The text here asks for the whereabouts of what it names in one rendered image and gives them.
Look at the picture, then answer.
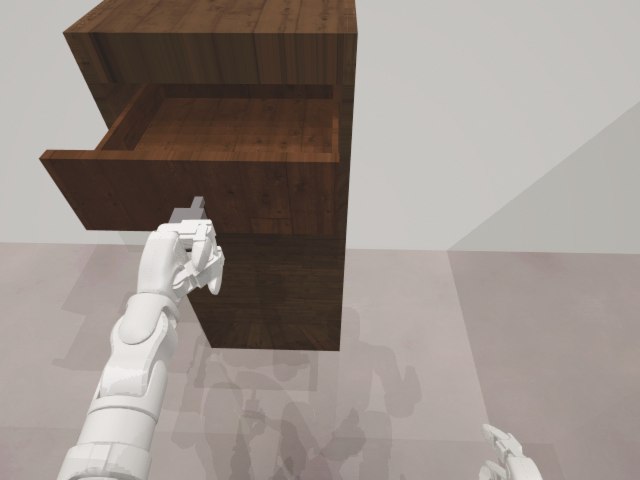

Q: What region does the drawer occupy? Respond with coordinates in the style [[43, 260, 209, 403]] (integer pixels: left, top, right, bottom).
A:
[[39, 83, 339, 235]]

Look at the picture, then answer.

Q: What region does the cabinet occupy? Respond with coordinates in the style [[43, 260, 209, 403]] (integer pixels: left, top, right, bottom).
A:
[[62, 0, 358, 351]]

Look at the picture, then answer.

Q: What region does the robot left forearm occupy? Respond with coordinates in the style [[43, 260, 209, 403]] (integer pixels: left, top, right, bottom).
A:
[[57, 293, 180, 480]]

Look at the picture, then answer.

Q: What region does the right robot hand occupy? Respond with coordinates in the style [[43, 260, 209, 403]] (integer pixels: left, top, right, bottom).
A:
[[478, 424, 543, 480]]

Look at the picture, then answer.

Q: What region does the handle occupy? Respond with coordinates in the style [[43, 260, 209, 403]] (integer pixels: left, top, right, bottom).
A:
[[168, 196, 208, 250]]

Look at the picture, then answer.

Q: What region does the left robot hand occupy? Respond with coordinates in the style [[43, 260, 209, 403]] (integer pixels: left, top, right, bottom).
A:
[[137, 220, 225, 308]]

